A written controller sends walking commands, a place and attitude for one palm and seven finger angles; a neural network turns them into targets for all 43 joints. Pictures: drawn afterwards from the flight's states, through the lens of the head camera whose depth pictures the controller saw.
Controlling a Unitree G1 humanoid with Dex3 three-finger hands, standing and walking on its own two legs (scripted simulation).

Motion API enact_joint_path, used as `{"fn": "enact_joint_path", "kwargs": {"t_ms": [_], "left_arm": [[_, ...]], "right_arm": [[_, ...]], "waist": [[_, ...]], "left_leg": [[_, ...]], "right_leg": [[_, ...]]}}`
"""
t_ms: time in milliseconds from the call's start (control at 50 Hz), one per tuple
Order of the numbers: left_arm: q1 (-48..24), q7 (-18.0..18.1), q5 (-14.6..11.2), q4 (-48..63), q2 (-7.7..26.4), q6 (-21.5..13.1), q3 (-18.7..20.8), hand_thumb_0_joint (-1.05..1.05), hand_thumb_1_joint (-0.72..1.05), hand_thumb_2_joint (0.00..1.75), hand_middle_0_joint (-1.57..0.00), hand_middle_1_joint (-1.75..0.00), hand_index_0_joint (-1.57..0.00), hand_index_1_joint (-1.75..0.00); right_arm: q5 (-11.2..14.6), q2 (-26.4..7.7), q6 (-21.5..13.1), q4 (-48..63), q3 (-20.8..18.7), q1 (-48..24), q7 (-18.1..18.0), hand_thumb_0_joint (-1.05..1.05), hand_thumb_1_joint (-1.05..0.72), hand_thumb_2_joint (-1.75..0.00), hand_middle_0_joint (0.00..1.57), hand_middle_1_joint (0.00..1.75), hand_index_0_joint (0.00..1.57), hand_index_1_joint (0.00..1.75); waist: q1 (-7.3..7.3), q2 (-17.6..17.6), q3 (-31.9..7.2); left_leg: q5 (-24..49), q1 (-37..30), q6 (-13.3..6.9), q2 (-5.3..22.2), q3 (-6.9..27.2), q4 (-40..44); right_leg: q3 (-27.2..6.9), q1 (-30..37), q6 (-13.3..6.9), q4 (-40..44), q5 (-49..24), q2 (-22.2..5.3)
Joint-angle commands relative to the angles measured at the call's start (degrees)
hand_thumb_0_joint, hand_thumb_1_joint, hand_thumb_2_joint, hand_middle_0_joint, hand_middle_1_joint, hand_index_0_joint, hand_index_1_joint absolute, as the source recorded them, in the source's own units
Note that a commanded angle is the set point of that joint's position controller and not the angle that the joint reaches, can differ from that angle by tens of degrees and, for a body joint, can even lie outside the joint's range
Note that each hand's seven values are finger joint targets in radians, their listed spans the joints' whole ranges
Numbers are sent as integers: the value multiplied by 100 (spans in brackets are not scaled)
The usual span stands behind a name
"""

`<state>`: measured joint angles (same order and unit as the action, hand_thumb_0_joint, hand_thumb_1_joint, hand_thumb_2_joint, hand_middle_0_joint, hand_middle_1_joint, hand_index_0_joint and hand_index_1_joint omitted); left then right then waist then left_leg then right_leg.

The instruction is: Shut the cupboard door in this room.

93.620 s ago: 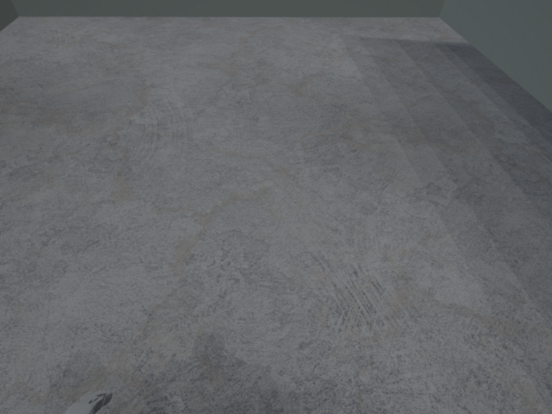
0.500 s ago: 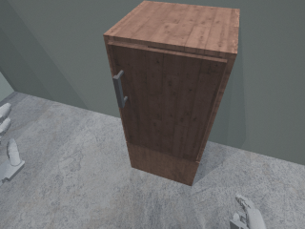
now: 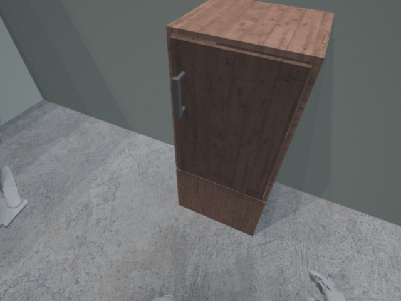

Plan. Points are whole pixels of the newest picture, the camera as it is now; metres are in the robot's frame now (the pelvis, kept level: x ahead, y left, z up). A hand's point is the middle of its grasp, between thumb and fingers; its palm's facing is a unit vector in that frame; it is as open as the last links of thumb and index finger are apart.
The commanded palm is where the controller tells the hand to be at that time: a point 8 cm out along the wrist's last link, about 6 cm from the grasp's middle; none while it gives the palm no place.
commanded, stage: step back with the hand held close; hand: left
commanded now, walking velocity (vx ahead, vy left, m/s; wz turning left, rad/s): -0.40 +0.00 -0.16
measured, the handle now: (180, 95) +0.71 +0.11 +0.03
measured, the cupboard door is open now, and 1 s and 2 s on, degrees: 0 0 0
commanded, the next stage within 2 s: stop stepping back and stand still in 0.28 s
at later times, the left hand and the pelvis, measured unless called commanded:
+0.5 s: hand out of the picture +0.13 +0.25 +0.19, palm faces +0.31 -0.84 -0.44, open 7.4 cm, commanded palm +0.06 +0.30 +0.20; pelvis -0.10 +0.02 +0.01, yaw -5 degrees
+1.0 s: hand out of the picture +0.09 +0.26 +0.18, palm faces +0.27 -0.85 -0.46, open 7.4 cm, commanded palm +0.03 +0.31 +0.20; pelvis -0.15 +0.04 +0.02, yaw -8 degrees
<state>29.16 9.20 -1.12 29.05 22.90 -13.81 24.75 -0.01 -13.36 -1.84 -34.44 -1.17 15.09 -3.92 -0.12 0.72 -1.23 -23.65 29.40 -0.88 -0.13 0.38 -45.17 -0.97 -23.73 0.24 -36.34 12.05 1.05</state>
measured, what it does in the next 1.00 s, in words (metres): walks backwards: left foot, then right foot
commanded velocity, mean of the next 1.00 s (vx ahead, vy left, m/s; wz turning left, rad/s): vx -0.05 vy -0.02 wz -0.05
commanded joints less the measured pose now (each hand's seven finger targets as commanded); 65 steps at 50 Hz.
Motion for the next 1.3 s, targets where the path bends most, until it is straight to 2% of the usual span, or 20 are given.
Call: {"fn": "enact_joint_path", "kwargs": {"t_ms": [0,40,80,120,180,320,360,380,440,480,520,580,660,720,880,960,1040,1100,1200,1280], "left_arm": [[-500,220,-114,978,1289,-165,682,0,90,90,-20,-30,-20,-30],[-625,236,-104,761,1258,-143,645,0,90,90,-20,-30,-20,-30],[-683,224,-116,749,1196,-207,563,0,90,90,-20,-30,-20,-30],[-748,256,-72,1020,1106,-302,675,0,90,90,-20,-30,-20,-30],[-387,172,-82,1144,1193,-342,926,0,90,90,-20,-30,-20,-30],[-516,-16,-108,1485,1119,-428,674,0,90,90,-20,-30,-20,-30],[-540,82,-82,1334,1395,-460,771,0,90,90,-20,-30,-20,-30],[-446,103,-139,1241,1300,-387,667,0,90,90,-20,-30,-20,-30],[354,142,-177,1000,1598,-203,1094,0,90,90,-20,-30,-20,-30],[472,180,-198,890,1490,-124,1116,0,90,90,-20,-30,-20,-30],[260,191,-211,829,1399,-102,1039,0,90,90,-20,-30,-20,-30],[14,177,-184,863,1293,-99,851,0,90,90,-20,-30,-20,-30],[-745,146,-20,1184,959,-99,346,0,90,90,-20,-30,-20,-30],[-715,162,61,1033,724,13,50,0,90,90,-20,-30,-20,-30],[-163,159,-89,1117,1227,132,635,0,90,90,-20,-30,-20,-30],[121,168,-236,1077,1421,160,935,0,90,90,-20,-30,-20,-30],[261,186,-246,714,1177,174,725,0,90,90,-20,-30,-20,-30],[-232,176,-160,272,1029,115,484,0,90,90,-20,-30,-20,-30],[-815,105,-103,408,1080,33,276,0,90,90,-20,-30,-20,-30],[-813,105,-76,1321,1277,-26,437,0,90,90,-20,-30,-20,-30]], "right_arm": [[-18,-437,-243,834,-227,-628,19,0,-90,-90,20,30,20,30],[-1,-442,-226,752,-183,-641,-50,0,-90,-90,20,30,20,30],[26,-598,-248,681,-174,-685,-147,0,-90,-90,20,30,20,30],[-21,-756,-387,762,-255,-786,-223,0,-90,-90,20,30,20,30],[-34,-680,-563,754,-397,-737,-108,0,-90,-90,20,30,20,30],[-115,-636,-783,516,-199,-827,24,0,-90,-90,20,30,20,30],[-93,-411,-656,429,-207,-670,8,0,-90,-90,20,30,20,30],[29,-379,-612,542,-275,-675,-11,0,-90,-90,20,30,20,30],[54,-336,-388,805,-186,-815,-32,0,-90,-90,20,30,20,30],[39,-334,-314,797,-83,-723,-42,0,-90,-90,20,30,20,30],[52,-475,-376,760,-62,-660,-118,0,-90,-90,20,30,20,30],[84,-675,-577,831,-78,-589,-221,0,-90,-90,20,30,20,30],[-7,-622,-813,643,-56,-569,-221,0,-90,-90,20,30,20,30],[1,-588,-891,615,-33,-563,-139,0,-90,-90,20,30,20,30],[-126,-498,-689,660,21,-617,-83,0,-90,-90,20,30,20,30],[-78,-497,-565,699,-70,-639,-32,0,-90,-90,20,30,20,30],[75,-458,-366,689,-27,-685,57,0,-90,-90,20,30,20,30],[80,-458,-360,585,20,-670,14,0,-90,-90,20,30,20,30],[119,-641,-424,632,-110,-660,-128,0,-90,-90,20,30,20,30],[99,-594,-451,816,-74,-747,-125,0,-90,-90,20,30,20,30]], "waist": [[-81,-1376,-379],[-93,-1168,-163],[-140,-38,77],[-74,1590,-129],[-24,1112,-734],[-43,701,-514],[-115,-65,-1330],[-152,-636,-1678],[47,-671,-1047],[-59,-621,-759],[-117,-366,-503],[-93,457,-425],[-119,1525,58],[-96,895,152],[-103,929,-486],[-65,-250,-946],[-18,-805,-357],[-78,-382,148],[-26,-15,-109],[3,353,-664]], "left_leg": [[-228,-476,93,131,87,-863],[40,-1065,40,158,1,295],[164,-1111,-93,359,216,1999],[-310,698,-779,1948,1763,3176],[-468,903,-891,2015,1411,2995],[1375,-214,-179,1142,349,1761],[2291,-1133,230,604,-308,870],[1496,-1127,313,298,-398,407],[33,-421,219,147,44,-274],[337,-630,150,192,147,463],[783,-1215,42,178,124,1801],[1648,-1130,-157,861,956,2729],[-1387,-645,-51,1454,1704,4068],[-1218,-895,-222,1368,1349,3879],[-495,-888,105,846,652,3192],[626,-1123,41,441,152,1632],[424,151,92,231,-51,221],[657,-238,35,292,-50,885],[3730,-2150,-230,531,118,1552],[4769,-2231,-234,686,380,1629]], "right_leg": [[-2023,-446,-917,2246,1301,-1733],[-1277,-803,-571,1911,1005,-1245],[-666,-806,-146,974,910,-575],[-107,635,187,-1337,640,276],[-278,1194,156,-2143,967,277],[-381,1022,48,737,-1199,-41],[-1351,867,-129,935,-3772,-1018],[-1502,1118,-66,936,-4093,-1289],[-1969,633,-713,1593,-703,-1593],[-1666,535,-771,1591,-27,-1409],[-968,415,-349,1377,315,-705],[-209,991,18,572,-353,52],[-66,667,143,-499,819,117],[27,617,99,-200,818,107],[213,1835,-233,1430,571,15],[-954,1664,-573,1812,481,-760],[-1621,2027,-976,1849,-1310,-1594],[-1116,1655,-754,1458,-2458,-1443],[-209,881,332,848,-2698,-438],[-43,1287,175,612,-2287,-257]]}}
